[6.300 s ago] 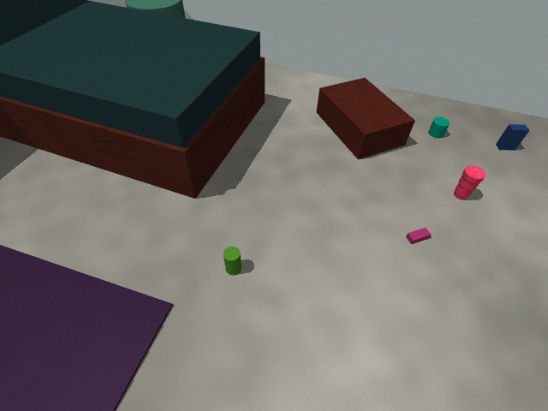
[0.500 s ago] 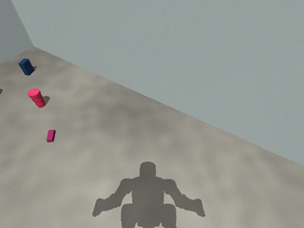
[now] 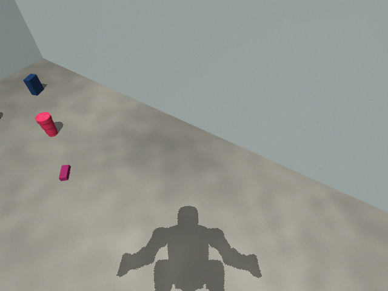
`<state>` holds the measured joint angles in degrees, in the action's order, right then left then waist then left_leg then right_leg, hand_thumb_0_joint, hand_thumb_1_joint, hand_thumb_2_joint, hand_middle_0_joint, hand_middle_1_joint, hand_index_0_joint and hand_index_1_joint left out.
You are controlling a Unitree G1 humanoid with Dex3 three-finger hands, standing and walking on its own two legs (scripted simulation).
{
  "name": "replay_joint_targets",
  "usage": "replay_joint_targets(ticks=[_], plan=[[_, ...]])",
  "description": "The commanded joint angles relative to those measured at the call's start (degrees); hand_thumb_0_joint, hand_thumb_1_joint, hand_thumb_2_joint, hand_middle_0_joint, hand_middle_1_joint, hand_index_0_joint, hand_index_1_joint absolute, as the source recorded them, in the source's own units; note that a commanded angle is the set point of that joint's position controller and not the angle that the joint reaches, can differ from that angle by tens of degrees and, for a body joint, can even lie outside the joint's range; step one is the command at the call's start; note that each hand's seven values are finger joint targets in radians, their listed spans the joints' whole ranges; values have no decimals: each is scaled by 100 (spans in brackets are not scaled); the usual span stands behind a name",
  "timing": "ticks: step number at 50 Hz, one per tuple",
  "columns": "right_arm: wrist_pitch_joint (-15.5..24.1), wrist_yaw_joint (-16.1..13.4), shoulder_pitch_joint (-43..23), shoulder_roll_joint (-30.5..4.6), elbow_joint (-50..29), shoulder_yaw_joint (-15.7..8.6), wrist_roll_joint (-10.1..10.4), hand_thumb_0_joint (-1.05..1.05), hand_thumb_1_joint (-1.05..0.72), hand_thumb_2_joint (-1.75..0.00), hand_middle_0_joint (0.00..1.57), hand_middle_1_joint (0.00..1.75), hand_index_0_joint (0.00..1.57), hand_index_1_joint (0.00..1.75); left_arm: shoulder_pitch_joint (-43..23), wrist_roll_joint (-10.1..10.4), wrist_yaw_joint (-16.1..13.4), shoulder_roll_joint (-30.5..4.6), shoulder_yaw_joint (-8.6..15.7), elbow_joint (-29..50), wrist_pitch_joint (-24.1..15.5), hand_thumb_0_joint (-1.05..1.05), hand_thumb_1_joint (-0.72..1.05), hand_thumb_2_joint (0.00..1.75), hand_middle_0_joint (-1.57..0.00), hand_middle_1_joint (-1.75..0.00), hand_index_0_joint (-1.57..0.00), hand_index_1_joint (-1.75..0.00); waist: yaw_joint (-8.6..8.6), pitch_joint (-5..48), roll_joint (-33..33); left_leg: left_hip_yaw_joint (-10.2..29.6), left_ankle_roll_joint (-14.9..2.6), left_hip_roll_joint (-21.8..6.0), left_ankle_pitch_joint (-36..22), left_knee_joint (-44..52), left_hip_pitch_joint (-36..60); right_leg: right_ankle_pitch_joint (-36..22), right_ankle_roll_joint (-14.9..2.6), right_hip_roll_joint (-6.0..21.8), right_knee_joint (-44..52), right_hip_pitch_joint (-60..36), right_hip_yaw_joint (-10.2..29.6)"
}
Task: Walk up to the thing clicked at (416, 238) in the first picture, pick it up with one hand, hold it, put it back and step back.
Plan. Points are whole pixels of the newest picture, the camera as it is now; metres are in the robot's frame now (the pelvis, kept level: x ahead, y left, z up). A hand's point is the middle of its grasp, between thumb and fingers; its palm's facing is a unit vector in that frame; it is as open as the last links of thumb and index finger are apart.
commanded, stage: stand
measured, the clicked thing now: (64, 172) +0.87 +0.77 -0.77
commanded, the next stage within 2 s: walk up in 0.22 s
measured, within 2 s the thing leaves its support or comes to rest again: neither
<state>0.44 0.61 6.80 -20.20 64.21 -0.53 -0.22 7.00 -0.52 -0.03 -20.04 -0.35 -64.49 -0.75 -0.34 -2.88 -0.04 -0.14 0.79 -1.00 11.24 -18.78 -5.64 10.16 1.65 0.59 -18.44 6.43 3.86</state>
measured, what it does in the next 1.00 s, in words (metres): steps on the spot, turning right: right foot, then left foot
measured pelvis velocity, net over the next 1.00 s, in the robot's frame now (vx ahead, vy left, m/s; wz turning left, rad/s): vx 0.02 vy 0.06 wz -0.78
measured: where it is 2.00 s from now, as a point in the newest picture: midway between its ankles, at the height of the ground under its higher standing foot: outside the picture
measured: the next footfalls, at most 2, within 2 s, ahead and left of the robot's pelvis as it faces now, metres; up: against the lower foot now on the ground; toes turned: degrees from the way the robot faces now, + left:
right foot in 0.66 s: +0.01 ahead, -0.13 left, +0.00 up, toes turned -25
left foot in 0.98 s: +0.18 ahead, +0.08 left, +0.00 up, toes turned -48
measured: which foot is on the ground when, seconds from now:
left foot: down 0.00-0.66, up 0.68-0.96, down 0.98-1.00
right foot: down 0.00-0.40, up 0.42-0.64, down 0.66-1.00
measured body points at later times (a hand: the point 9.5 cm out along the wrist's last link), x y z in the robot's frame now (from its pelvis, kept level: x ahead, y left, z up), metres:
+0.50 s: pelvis -0.02 +0.02 -0.02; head +0.03 +0.01 +0.43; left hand +0.13 +0.32 -0.13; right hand +0.06 -0.32 -0.12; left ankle -0.01 +0.13 -0.75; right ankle -0.03 -0.11 -0.71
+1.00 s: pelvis +0.02 +0.06 -0.04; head +0.06 +0.02 +0.41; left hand +0.33 +0.22 -0.12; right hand -0.11 -0.27 -0.13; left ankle +0.15 +0.11 -0.75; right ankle -0.03 -0.12 -0.75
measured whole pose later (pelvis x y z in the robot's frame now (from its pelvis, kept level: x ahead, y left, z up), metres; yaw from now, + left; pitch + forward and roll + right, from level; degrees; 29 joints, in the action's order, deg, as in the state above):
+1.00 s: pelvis +0.02 +0.06 -0.04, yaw -45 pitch -2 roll +0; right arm -2.3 1.4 9.5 -24.9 41.1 -5.6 -0.5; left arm 15.0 -2.3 0.2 -23.8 3.4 -36.1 2.0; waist 0.7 -8.4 1.2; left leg 2.7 0.0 1.1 17.6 -40.5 -22.3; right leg 14.6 3.6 -6.7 -39.4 23.2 19.0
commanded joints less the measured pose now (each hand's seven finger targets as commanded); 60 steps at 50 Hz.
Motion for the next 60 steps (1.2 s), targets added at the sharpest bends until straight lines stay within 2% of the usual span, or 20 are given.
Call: replay_joint_targets(ticks=[1,10,12,17,20,21,25,30,32,33,34,39,46,48,49,50,51,52,55,60], plan=[[105,-79,-161,-1191,-315,-230,-18,0,-90,-90,20,30,20,30,-172,8,-70,-1262,257,305,-98,0,90,90,-20,-30,-20,-30,-6,300,-20,410,-199,-593,-585,309,9,-938,-253,604,225,24,353],[120,-83,-192,-1237,-329,-242,-15,0,-90,-90,20,30,20,30,-97,10,-55,-1225,255,319,-97,0,90,90,-20,-30,-20,-30,35,368,62,417,-217,-625,-724,263,88,-1024,-263,616,194,10,360],[-9,6,-567,-1683,-1017,-760,-80,0,-90,-90,20,30,20,30,142,-105,-72,-1600,499,975,60,0,90,90,-20,-30,-20,-30,-102,128,218,-140,-294,-362,-379,-1097,593,-2488,-654,574,-551,1275,1199],[-203,124,-393,-1410,-1679,-885,-29,0,-90,-90,20,30,20,30,187,-220,-70,-1629,626,1809,87,0,90,90,-20,-30,-20,-30,-212,607,-725,598,-409,-233,1066,-1558,191,-1539,-1065,596,-895,1715,2447],[-200,112,-244,-1658,-1962,-1030,-127,0,-90,-90,20,30,20,30,148,-197,-98,-1092,558,2158,168,0,90,90,-20,-30,-20,-30,-428,890,1184,1446,-1345,-2490,-231,93,988,1565,-367,-334,-3113,2681,227],[-205,140,-454,-1661,-2129,-1058,-167,0,-90,-90,20,30,20,30,274,-204,-102,-1235,588,2140,215,0,90,90,-20,-30,-20,-30,-327,750,987,1432,-1749,-2933,-637,233,585,2027,-264,-74,-3895,2647,55],[-108,118,-674,-1464,-2423,-986,-181,0,-90,-90,20,30,20,30,690,-56,161,-1218,631,2141,236,0,90,90,-20,-30,-20,-30,-25,-96,918,-221,-1104,-1929,-675,-31,28,1141,-276,388,-3430,2389,-248],[-224,231,-432,-1436,-2711,-974,-107,0,-90,-90,20,30,20,30,1191,-144,189,-1351,771,2309,85,0,90,90,-20,-30,-20,-30,-11,400,852,-1210,-712,-1558,-691,-1589,-275,653,-292,-177,-1867,843,-1009],[-279,283,-556,-1244,-2924,-880,-25,0,-90,-90,20,30,20,30,2031,-194,57,-1740,957,2254,-26,0,90,90,-20,-30,-20,-30,595,611,-211,-1240,-374,-969,139,-3609,-1714,496,-823,38,-871,-546,316],[-308,324,-671,-850,-3175,-740,0,0,-90,-90,20,30,20,30,2055,-225,-39,-2183,1043,2459,-78,0,90,90,-20,-30,-20,-30,597,279,-1610,-1024,24,-46,2694,-4704,-3156,-576,-1386,1347,-326,-667,2808],[-321,285,-887,-1053,-3374,-743,-21,0,-90,-90,20,30,20,30,1891,-222,-77,-2322,1017,2696,-109,0,90,90,-20,-30,-20,-30,571,518,-1345,323,77,64,3133,-5038,-3328,-984,-2226,1920,137,-363,4597],[-299,191,175,-1394,-2757,-816,-3,0,-90,-90,20,30,20,30,799,-130,-201,-1765,863,3131,-43,0,90,90,-20,-30,-20,-30,-91,548,-774,336,143,-125,1704,-4222,-2347,-1082,-1358,697,-663,407,2271],[-203,51,342,-1296,-2829,-773,-6,0,-90,-90,20,30,20,30,706,-221,-78,-1843,935,3455,80,0,90,90,-20,-30,-20,-30,57,561,-1092,212,-51,274,1410,-2675,-1413,-1293,-1272,398,-912,1307,2686],[-99,-26,995,-1269,-2631,-820,-39,0,-90,-90,20,30,20,30,315,-157,-58,-1714,862,3543,128,0,90,90,-20,-30,-20,-30,-350,659,-896,252,-131,246,532,-1346,-240,-1156,-842,100,-1350,1998,2455],[-49,-89,1251,-1547,-2593,-921,-126,0,-90,-90,20,30,20,30,290,-127,-47,-1401,774,3612,150,0,90,90,-20,-30,-20,-30,-515,714,-210,915,-278,-382,750,-308,324,-427,-350,-489,-2127,2505,1804],[-32,-118,632,-2079,-2817,-996,-138,0,-90,-90,20,30,20,30,883,-99,-53,-1041,706,3448,205,0,90,90,-20,-30,-20,-30,-139,590,1523,2918,-774,-2060,879,334,173,2004,-67,-1468,-3705,3002,895],[-59,-53,165,-2267,-2950,-1048,-104,0,-90,-90,20,30,20,30,1140,-208,-118,-1758,869,3211,250,0,90,90,-20,-30,-20,-30,-121,480,1350,3363,-1520,-2888,1004,515,-765,2380,54,-916,-4826,2610,731],[-41,-60,-55,-2084,-2944,-1021,-106,0,-90,-90,20,30,20,30,1018,-255,-94,-1891,918,3089,277,0,90,90,-20,-30,-20,-30,1,81,720,3034,-1564,-2799,755,599,-1326,2195,52,-747,-5396,2461,620],[71,-112,-86,-1756,-2740,-881,-94,0,-90,-90,20,30,20,30,1030,-112,216,-1770,949,2898,305,0,90,90,-20,-30,-20,-30,175,8,923,1267,-966,-1691,976,312,-1083,1022,-38,-333,-5420,2405,482],[225,-58,1197,-1974,-2615,-903,-80,0,-90,-90,20,30,20,30,484,-53,442,-1528,779,3039,256,0,90,90,-20,-30,-20,-30,-397,346,1039,736,-986,-1775,1135,17,450,1297,21,-78,-3846,3007,185]])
